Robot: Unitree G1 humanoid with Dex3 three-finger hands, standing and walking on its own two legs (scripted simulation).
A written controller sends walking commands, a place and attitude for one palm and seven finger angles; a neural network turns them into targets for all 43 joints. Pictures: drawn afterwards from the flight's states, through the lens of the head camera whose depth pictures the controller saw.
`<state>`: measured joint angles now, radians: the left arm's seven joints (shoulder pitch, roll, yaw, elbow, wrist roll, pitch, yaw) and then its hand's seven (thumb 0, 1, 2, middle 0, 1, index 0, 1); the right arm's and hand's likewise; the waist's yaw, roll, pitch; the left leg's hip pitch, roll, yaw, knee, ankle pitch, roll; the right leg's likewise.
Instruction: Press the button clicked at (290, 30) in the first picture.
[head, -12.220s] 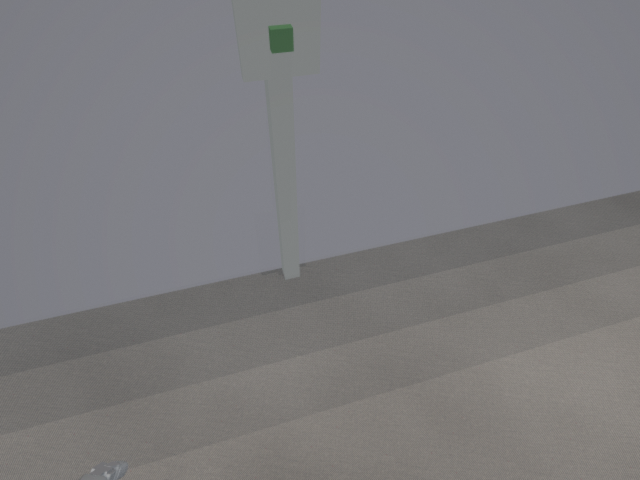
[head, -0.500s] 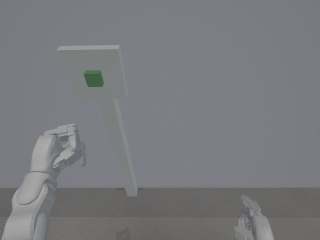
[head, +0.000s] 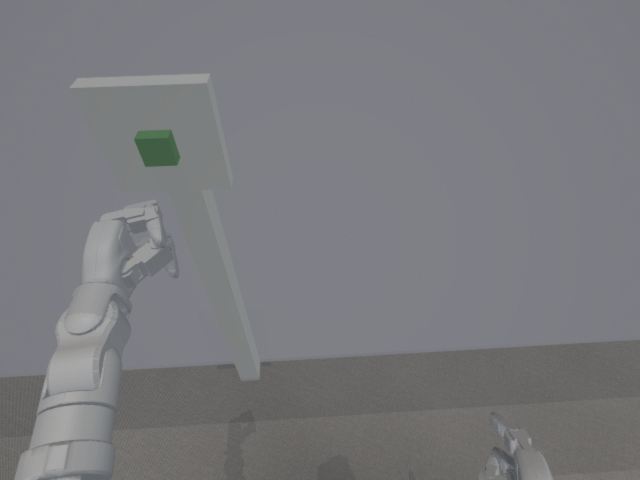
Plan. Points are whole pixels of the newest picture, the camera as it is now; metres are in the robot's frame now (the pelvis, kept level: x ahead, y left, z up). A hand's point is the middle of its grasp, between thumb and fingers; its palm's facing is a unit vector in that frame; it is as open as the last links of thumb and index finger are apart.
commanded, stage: aim a knuckle at the button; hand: left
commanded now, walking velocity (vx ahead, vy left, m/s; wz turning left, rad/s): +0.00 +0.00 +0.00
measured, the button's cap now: (158, 147) +0.52 +0.28 +0.16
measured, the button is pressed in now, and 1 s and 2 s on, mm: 0 0 5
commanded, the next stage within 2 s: press the button with the knuckle in 1.22 s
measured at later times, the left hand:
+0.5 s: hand (182, 203) +0.43 +0.22 +0.13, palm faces +0.14 -0.99 +0.00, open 3.1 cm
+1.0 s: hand (180, 202) +0.43 +0.22 +0.13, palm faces +0.14 -0.99 +0.01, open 3.1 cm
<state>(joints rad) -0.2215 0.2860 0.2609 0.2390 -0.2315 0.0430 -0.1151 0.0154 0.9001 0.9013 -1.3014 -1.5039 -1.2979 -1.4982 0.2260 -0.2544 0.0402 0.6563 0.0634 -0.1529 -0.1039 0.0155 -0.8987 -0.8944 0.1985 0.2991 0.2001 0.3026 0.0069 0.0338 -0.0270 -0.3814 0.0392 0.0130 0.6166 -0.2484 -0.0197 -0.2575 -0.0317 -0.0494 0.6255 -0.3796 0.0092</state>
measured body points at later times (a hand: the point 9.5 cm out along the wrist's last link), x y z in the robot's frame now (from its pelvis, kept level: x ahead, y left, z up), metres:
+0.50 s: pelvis +0.01 +0.00 +0.00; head +0.04 +0.00 +0.44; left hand +0.42 +0.27 +0.13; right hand +0.08 -0.27 -0.12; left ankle +0.05 +0.13 -0.73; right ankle -0.03 -0.12 -0.73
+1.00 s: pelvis +0.01 +0.01 -0.01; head +0.04 +0.01 +0.44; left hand +0.42 +0.28 +0.13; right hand +0.09 -0.25 -0.12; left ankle +0.05 +0.13 -0.73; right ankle -0.03 -0.12 -0.73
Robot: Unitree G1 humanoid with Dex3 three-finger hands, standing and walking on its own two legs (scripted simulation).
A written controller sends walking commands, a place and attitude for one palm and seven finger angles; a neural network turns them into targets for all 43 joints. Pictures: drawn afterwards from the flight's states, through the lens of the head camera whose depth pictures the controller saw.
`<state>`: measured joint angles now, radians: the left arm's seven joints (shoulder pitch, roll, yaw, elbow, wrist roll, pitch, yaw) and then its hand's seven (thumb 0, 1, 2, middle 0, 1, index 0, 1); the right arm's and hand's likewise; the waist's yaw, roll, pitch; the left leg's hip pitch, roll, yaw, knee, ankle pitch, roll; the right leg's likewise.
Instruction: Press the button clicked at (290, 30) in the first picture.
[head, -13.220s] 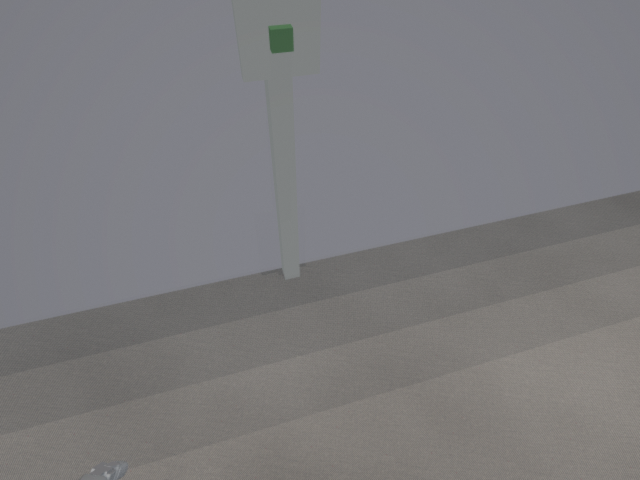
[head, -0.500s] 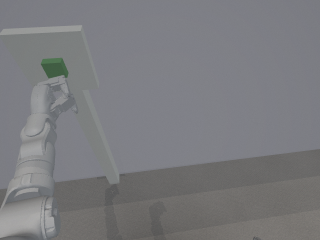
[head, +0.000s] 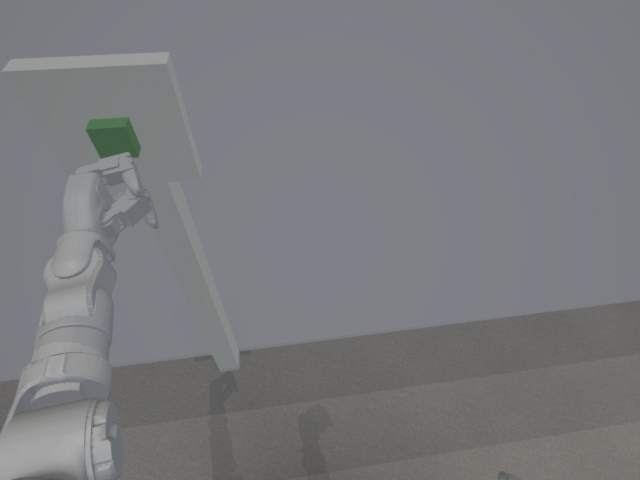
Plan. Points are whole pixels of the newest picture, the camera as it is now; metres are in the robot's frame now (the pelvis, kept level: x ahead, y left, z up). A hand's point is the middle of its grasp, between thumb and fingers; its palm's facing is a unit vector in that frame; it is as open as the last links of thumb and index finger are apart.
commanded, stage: aim a knuckle at the button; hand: left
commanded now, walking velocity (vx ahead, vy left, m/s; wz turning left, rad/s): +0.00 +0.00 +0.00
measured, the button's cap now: (115, 137) +0.50 +0.28 +0.16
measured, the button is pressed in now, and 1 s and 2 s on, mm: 0 5 7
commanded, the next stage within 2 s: press the button with the knuckle in 0.22 s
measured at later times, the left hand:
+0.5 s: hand (152, 192) +0.43 +0.22 +0.13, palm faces +0.18 -0.98 +0.00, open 3.1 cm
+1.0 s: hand (155, 176) +0.46 +0.23 +0.13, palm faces +0.16 -0.99 +0.01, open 3.3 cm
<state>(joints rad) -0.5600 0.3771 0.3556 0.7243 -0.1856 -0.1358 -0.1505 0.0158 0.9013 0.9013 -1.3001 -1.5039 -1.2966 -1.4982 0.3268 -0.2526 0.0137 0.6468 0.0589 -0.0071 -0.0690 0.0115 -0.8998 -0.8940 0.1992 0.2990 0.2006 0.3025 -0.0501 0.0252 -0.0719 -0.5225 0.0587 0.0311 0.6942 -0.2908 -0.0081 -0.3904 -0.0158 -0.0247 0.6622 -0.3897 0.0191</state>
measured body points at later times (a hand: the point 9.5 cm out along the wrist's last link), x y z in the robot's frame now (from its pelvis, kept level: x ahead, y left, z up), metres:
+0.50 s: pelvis -0.01 -0.01 +0.00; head +0.03 +0.00 +0.45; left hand +0.42 +0.28 +0.13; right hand +0.06 -0.27 -0.12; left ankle +0.03 +0.12 -0.72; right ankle -0.04 -0.13 -0.72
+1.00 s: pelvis -0.01 +0.00 -0.01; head +0.05 +0.00 +0.44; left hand +0.45 +0.28 +0.13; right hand +0.03 -0.27 -0.12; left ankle +0.03 +0.12 -0.72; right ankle -0.04 -0.13 -0.72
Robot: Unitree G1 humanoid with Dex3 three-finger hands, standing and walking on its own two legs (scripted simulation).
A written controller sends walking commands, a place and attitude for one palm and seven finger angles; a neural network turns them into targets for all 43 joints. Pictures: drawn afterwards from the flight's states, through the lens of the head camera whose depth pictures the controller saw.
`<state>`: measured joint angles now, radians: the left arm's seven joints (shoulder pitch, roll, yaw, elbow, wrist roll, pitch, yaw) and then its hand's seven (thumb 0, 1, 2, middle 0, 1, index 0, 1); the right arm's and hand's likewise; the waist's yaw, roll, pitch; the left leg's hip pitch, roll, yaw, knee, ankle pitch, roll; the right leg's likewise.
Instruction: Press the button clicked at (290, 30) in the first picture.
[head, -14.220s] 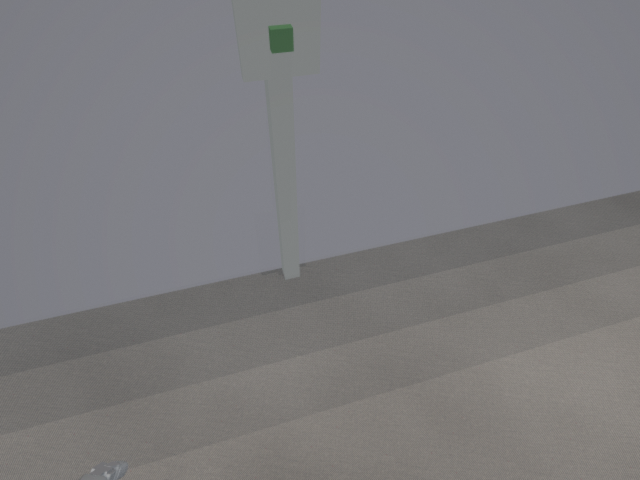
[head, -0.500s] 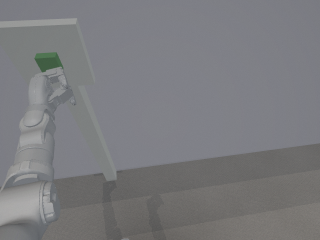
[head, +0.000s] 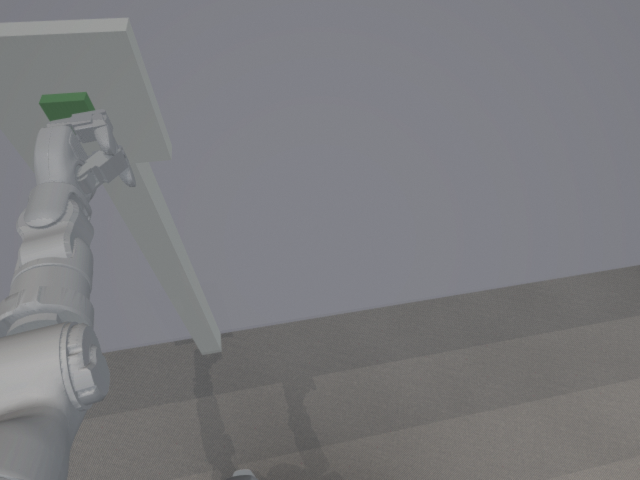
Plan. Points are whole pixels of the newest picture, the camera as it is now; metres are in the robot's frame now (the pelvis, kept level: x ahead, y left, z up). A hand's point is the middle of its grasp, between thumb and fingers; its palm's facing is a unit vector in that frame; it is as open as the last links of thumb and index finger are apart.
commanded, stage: press the button with the knuckle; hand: left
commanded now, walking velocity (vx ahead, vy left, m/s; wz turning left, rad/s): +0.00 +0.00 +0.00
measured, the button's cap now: (73, 111) +0.52 +0.28 +0.17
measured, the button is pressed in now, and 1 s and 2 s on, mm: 5 7 0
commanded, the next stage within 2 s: hold the button down briefly in 0.36 s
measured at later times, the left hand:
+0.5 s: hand (119, 153) +0.48 +0.23 +0.14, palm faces +0.15 -0.99 -0.01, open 3.4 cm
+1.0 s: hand (119, 154) +0.48 +0.23 +0.14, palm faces +0.15 -0.99 +0.00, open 3.5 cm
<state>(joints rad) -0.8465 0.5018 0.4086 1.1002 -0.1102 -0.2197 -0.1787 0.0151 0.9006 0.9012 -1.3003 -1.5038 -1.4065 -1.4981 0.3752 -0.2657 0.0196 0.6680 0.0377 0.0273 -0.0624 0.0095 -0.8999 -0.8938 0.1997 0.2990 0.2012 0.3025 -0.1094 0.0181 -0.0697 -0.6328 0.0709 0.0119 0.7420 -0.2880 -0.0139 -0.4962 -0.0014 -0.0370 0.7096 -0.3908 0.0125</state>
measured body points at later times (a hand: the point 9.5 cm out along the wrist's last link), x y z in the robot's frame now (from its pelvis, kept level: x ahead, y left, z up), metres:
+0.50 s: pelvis -0.03 +0.00 -0.01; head +0.05 +0.02 +0.43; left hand +0.47 +0.29 +0.14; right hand -0.03 -0.27 -0.12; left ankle +0.04 +0.13 -0.71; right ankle -0.03 -0.13 -0.71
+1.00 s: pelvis -0.04 +0.01 -0.01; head +0.04 +0.03 +0.43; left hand +0.47 +0.29 +0.14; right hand -0.04 -0.26 -0.12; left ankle +0.04 +0.13 -0.71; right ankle -0.03 -0.13 -0.71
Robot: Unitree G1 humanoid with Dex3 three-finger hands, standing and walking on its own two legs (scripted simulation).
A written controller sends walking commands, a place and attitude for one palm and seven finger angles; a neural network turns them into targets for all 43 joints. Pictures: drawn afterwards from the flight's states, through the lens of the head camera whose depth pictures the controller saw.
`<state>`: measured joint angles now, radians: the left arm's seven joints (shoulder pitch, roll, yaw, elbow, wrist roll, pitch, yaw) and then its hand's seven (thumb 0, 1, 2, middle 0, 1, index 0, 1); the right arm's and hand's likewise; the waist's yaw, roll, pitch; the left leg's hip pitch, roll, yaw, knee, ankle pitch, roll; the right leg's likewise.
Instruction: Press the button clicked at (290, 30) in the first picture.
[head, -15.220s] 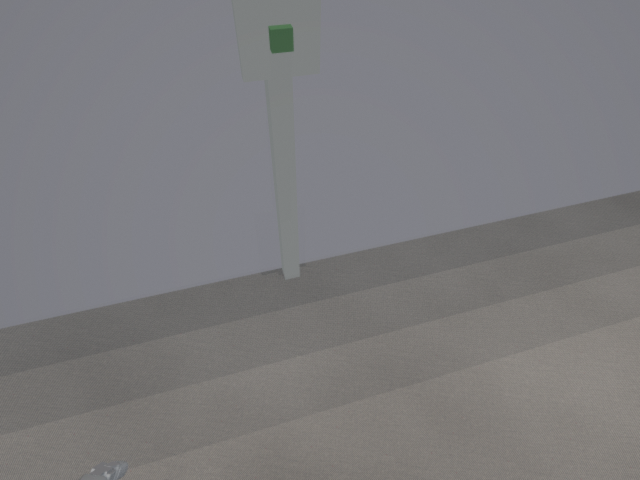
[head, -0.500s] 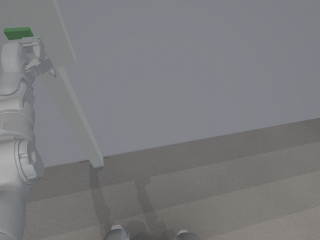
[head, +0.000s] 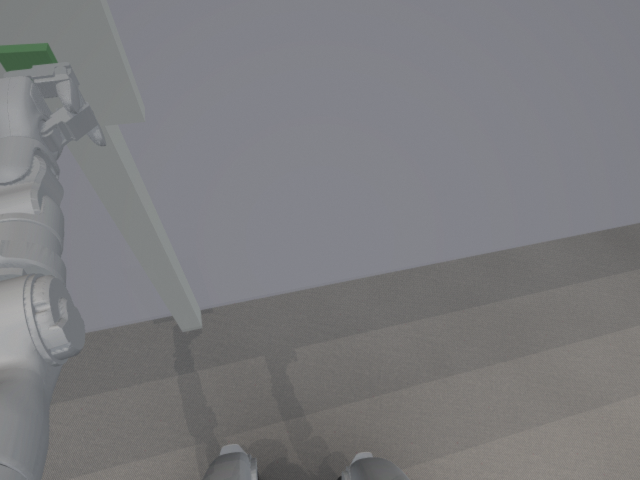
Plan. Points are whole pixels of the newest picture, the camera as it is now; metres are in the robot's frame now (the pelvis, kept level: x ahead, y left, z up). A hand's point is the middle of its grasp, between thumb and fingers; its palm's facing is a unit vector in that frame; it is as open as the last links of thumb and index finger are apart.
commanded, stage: pull the fist back off the button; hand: left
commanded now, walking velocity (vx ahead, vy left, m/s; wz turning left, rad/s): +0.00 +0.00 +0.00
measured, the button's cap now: (34, 64) +0.56 +0.28 +0.18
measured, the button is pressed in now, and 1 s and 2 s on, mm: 7 0 0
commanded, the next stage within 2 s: draw the hand back to the body in 0.76 s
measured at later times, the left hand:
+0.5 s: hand (88, 143) +0.47 +0.22 +0.15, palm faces +0.17 -0.98 +0.02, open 3.1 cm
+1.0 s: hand (83, 171) +0.42 +0.21 +0.16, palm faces +0.16 -0.99 +0.01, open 3.1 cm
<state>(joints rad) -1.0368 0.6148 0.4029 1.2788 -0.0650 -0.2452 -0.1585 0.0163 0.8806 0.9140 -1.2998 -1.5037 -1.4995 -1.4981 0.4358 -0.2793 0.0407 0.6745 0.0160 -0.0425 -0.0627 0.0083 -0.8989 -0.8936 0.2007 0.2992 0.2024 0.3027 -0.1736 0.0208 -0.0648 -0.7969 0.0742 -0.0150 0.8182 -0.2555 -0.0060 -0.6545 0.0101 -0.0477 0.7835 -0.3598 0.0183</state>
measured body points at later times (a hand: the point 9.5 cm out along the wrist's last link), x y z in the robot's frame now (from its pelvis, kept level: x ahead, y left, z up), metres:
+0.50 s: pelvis +0.04 +0.00 +0.02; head +0.07 +0.00 +0.46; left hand +0.45 +0.27 +0.15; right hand +0.12 -0.27 -0.09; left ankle +0.08 +0.12 -0.70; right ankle +0.01 -0.14 -0.70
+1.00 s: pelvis +0.04 -0.02 +0.02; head +0.05 -0.03 +0.47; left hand +0.40 +0.26 +0.16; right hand +0.19 -0.26 -0.08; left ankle +0.08 +0.12 -0.70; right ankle +0.01 -0.14 -0.70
